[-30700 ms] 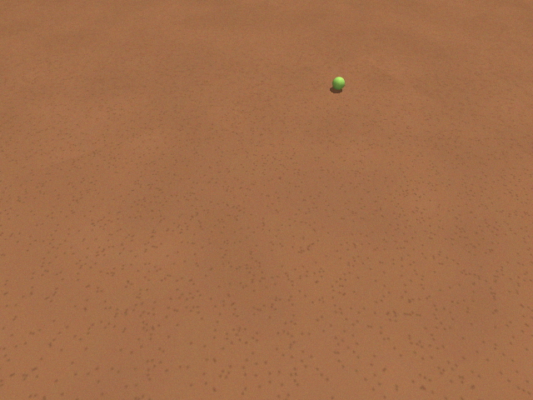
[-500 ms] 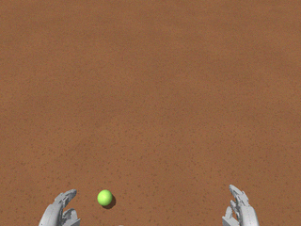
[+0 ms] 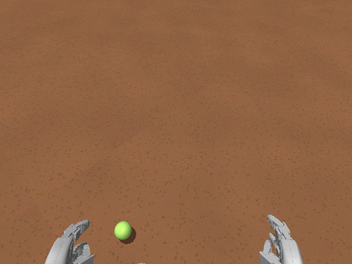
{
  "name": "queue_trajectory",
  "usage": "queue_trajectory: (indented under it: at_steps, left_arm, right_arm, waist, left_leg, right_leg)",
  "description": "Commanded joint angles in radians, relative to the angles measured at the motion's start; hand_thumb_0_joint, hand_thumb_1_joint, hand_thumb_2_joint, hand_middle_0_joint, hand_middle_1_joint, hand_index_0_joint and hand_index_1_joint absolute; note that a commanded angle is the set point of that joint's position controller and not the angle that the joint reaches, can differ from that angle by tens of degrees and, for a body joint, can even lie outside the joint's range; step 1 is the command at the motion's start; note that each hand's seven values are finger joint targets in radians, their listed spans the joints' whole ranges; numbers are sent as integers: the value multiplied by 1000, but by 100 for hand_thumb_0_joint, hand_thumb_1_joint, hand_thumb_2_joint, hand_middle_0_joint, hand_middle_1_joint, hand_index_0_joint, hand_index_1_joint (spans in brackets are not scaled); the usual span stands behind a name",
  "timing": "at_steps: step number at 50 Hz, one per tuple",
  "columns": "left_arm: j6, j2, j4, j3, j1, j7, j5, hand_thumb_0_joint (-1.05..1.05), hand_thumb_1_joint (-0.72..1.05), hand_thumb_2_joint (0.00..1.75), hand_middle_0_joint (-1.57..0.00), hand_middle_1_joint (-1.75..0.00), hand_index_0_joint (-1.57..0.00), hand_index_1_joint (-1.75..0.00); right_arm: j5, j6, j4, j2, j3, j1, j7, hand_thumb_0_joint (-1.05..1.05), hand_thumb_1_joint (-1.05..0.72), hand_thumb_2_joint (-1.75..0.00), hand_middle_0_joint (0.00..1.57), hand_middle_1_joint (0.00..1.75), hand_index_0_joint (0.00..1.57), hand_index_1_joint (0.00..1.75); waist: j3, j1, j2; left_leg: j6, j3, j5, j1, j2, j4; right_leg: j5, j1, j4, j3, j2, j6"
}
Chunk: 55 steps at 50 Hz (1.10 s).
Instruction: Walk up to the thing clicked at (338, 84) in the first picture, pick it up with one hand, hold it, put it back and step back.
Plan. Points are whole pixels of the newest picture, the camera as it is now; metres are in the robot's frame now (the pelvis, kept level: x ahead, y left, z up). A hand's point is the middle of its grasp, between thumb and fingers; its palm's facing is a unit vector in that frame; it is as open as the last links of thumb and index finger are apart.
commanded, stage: home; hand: left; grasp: from above
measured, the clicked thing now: (123, 230) +0.40 +0.25 -0.67
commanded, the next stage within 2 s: stand in 0.56 s
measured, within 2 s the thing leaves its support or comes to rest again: neither
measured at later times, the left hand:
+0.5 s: hand (89, 260) +0.16 +0.18 -0.05, palm faces +0.04 -0.98 -0.21, open 7.4 cm
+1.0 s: hand out of the picture +0.09 +0.24 -0.11, palm faces +0.03 -0.94 -0.34, open 7.3 cm
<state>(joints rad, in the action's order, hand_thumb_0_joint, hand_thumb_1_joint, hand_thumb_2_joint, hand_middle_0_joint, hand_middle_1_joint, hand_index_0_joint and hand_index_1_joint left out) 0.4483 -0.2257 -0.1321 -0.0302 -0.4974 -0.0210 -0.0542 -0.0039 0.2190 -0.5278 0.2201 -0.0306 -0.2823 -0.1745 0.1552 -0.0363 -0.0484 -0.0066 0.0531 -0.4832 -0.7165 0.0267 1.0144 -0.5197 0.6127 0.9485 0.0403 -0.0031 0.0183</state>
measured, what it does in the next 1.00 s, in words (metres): stands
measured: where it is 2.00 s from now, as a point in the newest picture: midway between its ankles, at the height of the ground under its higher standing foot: outside the picture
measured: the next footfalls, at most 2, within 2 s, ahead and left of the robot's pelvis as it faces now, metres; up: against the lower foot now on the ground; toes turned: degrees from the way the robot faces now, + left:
none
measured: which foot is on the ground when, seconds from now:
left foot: down 0.00-1.00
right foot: down 0.00-1.00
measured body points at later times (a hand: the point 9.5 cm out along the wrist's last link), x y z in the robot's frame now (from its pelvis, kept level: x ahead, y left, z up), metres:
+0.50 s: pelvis +0.00 +0.00 +0.00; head +0.02 +0.01 +0.45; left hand +0.16 +0.23 -0.03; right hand +0.16 -0.24 -0.06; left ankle +0.01 +0.12 -0.68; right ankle -0.03 -0.13 -0.68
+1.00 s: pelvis -0.01 +0.01 +0.04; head +0.01 +0.01 +0.49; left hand +0.09 +0.29 -0.08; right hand +0.10 -0.27 -0.08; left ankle +0.01 +0.12 -0.68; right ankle -0.03 -0.13 -0.68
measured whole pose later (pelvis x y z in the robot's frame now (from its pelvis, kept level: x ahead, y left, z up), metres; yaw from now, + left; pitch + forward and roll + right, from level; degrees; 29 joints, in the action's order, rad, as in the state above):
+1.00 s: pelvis -0.01 +0.01 +0.04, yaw +0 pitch +0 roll +0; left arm 0.05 -0.29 0.80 -0.05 -0.22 -0.04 0.04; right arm 0.05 0.02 -0.91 0.28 0.05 -0.18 -0.01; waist -0.04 0.02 0.01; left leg 0.02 0.00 -0.34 -0.35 -0.01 0.69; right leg -0.39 0.28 0.68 0.00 0.04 0.04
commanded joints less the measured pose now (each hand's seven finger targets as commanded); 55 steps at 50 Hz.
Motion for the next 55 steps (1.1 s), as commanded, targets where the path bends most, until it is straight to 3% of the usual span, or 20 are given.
queue_trajectory:
  at_steps: [1,2,3,4,5,18,20,23,27,32,33,34,35,36,37,39,42,48,53,55]
  left_arm:
    - [-42,-113,-180,-65,-5,-4,8,0,90,90,-20,-30,-20,-30]
    - [-47,-99,-221,-45,21,-3,6,0,90,90,-20,-30,-20,-30]
    - [-44,-109,-185,-65,4,-7,6,0,90,90,-20,-30,-20,-30]
    - [-47,-96,-204,-51,14,-6,4,0,90,90,-20,-30,-20,-30]
    - [-44,-124,-198,-75,0,-8,4,0,90,90,-20,-30,-20,-30]
    - [-44,-104,-203,-50,11,-8,2,0,90,90,-20,-30,-20,-30]
    - [-43,-111,-203,-66,0,-10,0,0,90,90,-20,-30,-20,-30]
    - [-43,-111,-218,-58,10,-9,3,0,90,90,-20,-30,-20,-30]
    - [-42,-118,-207,-65,10,-8,2,0,90,90,-20,-30,-20,-30]
    - [-43,-105,-215,-54,1,-8,-1,0,90,90,-20,-30,-20,-30]
    - [-253,-194,136,-55,288,-47,121,0,90,90,-20,-30,-20,-30]
    - [-321,-200,325,-77,197,-43,127,0,90,90,-20,-30,-20,-30]
    - [-354,-207,362,-74,200,-37,124,0,90,90,-20,-30,-20,-30]
    - [-381,-221,411,-60,200,-33,126,0,90,90,-20,-30,-20,-30]
    - [-396,-211,452,-58,217,-30,123,0,90,90,-20,-30,-20,-30]
    - [-399,-203,551,-64,263,-25,103,0,90,90,-20,-30,-20,-30]
    - [-419,-199,669,-63,302,-29,101,0,90,90,-20,-30,-20,-30]
    - [-449,-199,855,-63,322,-29,95,0,90,90,-20,-30,-20,-30]
    - [-456,-209,978,-58,319,-30,87,0,90,90,-20,-30,-20,-30]
    - [-456,-209,1022,-52,313,-29,85,0,90,90,-20,-30,-20,-30]
  right_arm:
    - [-2,57,156,130,57,59,-14,0,-90,-90,20,30,20,30]
    - [-2,57,164,124,54,59,-13,0,-90,-90,20,30,20,30]
    - [-3,56,156,132,59,56,-16,0,-90,-90,20,30,20,30]
    - [-4,56,162,121,52,60,-15,0,-90,-90,20,30,20,30]
    - [-3,54,154,134,60,49,-15,0,-90,-90,20,30,20,30]
    - [-6,50,164,130,56,58,-12,0,-90,-90,20,30,20,30]
    - [-5,48,163,133,62,49,-14,0,-90,-90,20,30,20,30]
    - [-6,47,165,128,58,53,-12,0,-90,-90,20,30,20,30]
    - [-6,47,164,133,58,60,-11,0,-90,-90,20,30,20,30]
    - [-8,49,172,127,55,58,-12,0,-90,-90,20,30,20,30]
    - [113,-49,-96,226,86,128,48,0,-90,-90,20,30,20,30]
    - [109,-83,-101,229,104,131,73,0,-90,-90,20,30,20,30]
    - [116,-102,-72,242,108,109,88,0,-90,-90,20,30,20,30]
    - [106,-109,-90,245,107,118,104,0,-90,-90,20,30,20,30]
    - [82,-111,-126,227,108,114,121,0,-90,-90,20,30,20,30]
    - [52,-123,-164,214,107,126,144,0,-90,-90,20,30,20,30]
    - [52,-143,-216,201,113,152,155,0,-90,-90,20,30,20,30]
    - [54,-164,-309,213,116,142,149,0,-90,-90,20,30,20,30]
    - [44,-174,-383,225,114,140,140,0,-90,-90,20,30,20,30]
    - [42,-180,-411,230,113,149,137,0,-90,-90,20,30,20,30]
  waist:
    - [95,-1,10]
    - [117,-5,-5]
    - [99,-4,7]
    - [97,1,8]
    - [122,-3,3]
    - [86,-4,-16]
    - [108,-4,14]
    - [100,-1,-10]
    - [82,3,-18]
    - [106,-2,-7]
    - [-127,87,59]
    - [-34,77,106]
    - [-30,50,99]
    - [-6,56,69]
    - [31,56,47]
    - [26,61,85]
    - [-30,66,80]
    - [-85,57,21]
    - [-109,53,33]
    - [-148,54,28]
  left_leg:
    - [18,-8,263,158,-14,-152]
    - [18,-12,283,171,-16,-145]
    - [18,-13,275,164,-15,-147]
    - [19,-15,290,161,-16,-140]
    - [20,-12,292,171,-17,-139]
    - [16,-10,254,153,-15,-152]
    - [19,-10,275,165,-13,-143]
    - [16,-5,268,161,-12,-152]
    - [15,4,208,144,-10,-170]
    - [17,-7,252,156,-14,-152]
    - [76,28,435,168,28,-249]
    - [85,-4,476,244,12,-229]
    - [86,13,443,265,7,-236]
    - [86,32,454,313,11,-254]
    - [85,23,499,370,14,-269]
    - [76,14,460,383,5,-296]
    - [77,35,369,408,12,-349]
    - [71,62,371,465,37,-478]
    - [57,65,452,530,50,-551]
    - [50,66,402,538,51,-594]
  right_leg:
    - [265,4,-141,24,-28,-18]
    - [289,0,-140,20,-25,-16]
    - [280,3,-141,21,-27,-16]
    - [297,-2,-143,21,-25,-15]
    - [298,-7,-141,17,-24,-15]
    - [261,14,-142,22,-26,-18]
    - [281,-3,-139,22,-27,-16]
    - [269,5,-136,25,-28,-20]
    - [216,16,-138,28,-29,-22]
    - [258,7,-137,25,-29,-18]
    - [299,-182,-178,-58,52,-51]
    - [330,-211,-207,-107,63,-86]
    - [322,-180,-230,-138,61,-104]
    - [379,-228,-219,-135,69,-98]
    - [450,-260,-207,-134,81,-85]
    - [409,-282,-250,-119,78,-65]
    - [329,-278,-316,-122,90,-54]
    - [350,-343,-395,-100,83,-42]
    - [415,-421,-479,-97,95,-39]
    - [381,-423,-521,-98,94,-33]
